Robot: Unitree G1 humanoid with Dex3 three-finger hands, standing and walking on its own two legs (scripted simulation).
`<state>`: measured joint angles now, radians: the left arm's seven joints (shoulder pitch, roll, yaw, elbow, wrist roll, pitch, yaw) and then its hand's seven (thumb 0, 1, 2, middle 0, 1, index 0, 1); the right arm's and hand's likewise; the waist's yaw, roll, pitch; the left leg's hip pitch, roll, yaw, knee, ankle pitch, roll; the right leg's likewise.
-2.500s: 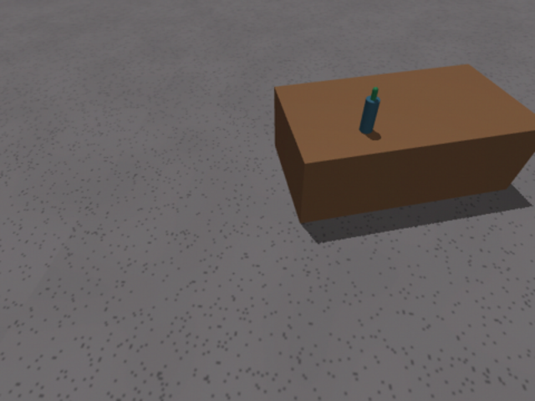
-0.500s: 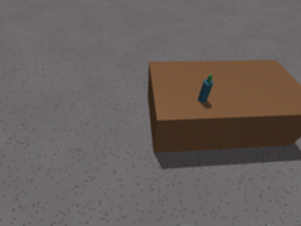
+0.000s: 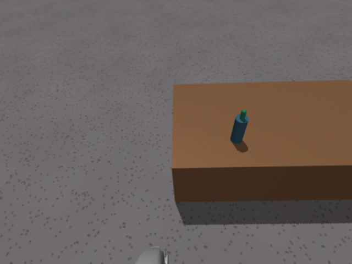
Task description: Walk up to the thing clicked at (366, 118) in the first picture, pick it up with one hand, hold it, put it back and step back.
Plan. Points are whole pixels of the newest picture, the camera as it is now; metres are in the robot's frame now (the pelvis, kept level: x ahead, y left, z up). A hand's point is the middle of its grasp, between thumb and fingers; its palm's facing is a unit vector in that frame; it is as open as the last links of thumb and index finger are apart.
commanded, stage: walk up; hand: right
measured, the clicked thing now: (240, 125) +0.74 -0.21 -0.27
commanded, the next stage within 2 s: none
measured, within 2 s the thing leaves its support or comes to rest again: neither
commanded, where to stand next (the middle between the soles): +0.27 -0.04 m, yaw +4 degrees
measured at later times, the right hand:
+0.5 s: hand (343, 256) +0.20 -0.37 -0.14, palm faces -0.06 +0.90 -0.43, open 7.3 cm
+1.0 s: hand (317, 217) +0.30 -0.35 -0.16, palm faces -0.17 +0.89 -0.41, open 7.3 cm
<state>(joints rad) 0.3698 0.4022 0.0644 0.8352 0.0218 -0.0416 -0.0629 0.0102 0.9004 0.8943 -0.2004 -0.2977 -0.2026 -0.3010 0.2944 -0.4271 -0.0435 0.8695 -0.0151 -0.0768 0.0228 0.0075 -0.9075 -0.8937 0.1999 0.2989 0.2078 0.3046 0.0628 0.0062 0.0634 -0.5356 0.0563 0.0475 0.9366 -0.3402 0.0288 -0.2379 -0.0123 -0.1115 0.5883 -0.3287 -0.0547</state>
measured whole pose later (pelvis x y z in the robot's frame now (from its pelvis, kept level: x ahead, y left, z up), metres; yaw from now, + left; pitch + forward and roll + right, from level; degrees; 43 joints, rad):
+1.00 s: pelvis +0.17 -0.07 -0.03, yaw +7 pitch -2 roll +1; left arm 0.23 0.44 0.04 0.88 0.03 -0.03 0.03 0.01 0.90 0.89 -0.20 -0.30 -0.21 -0.30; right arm 0.18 -0.43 -0.08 0.90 -0.03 0.03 0.03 0.01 -0.91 -0.89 0.20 0.30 0.21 0.30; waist 0.03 -0.02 0.11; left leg -0.36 0.01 0.02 0.77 -0.38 0.00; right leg -0.45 -0.16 -0.06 0.82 -0.34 0.02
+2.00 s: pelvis +0.20 -0.05 +0.02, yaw +3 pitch -2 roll +0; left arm 0.07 0.35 -0.01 1.14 0.01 -0.02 0.00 0.01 0.90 0.89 -0.20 -0.30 -0.20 -0.30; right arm 0.06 -0.36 -0.02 1.13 -0.01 0.00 0.01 0.01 -0.91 -0.89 0.20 0.30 0.21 0.30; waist 0.00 0.00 0.05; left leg -0.09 0.02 0.09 0.36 -0.23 0.00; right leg -0.17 -0.03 0.02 0.39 -0.19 0.03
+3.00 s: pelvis +0.20 -0.05 +0.02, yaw +3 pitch -2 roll +0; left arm 0.08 0.35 -0.01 1.13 0.01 0.00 0.00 0.01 0.90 0.89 -0.20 -0.30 -0.20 -0.30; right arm 0.08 -0.33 -0.01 1.14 -0.01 0.00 0.01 0.01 -0.91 -0.89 0.20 0.30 0.21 0.30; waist -0.01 -0.02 0.05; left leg -0.05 0.02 0.09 0.29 -0.20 0.00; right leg -0.13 -0.03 0.02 0.32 -0.16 0.03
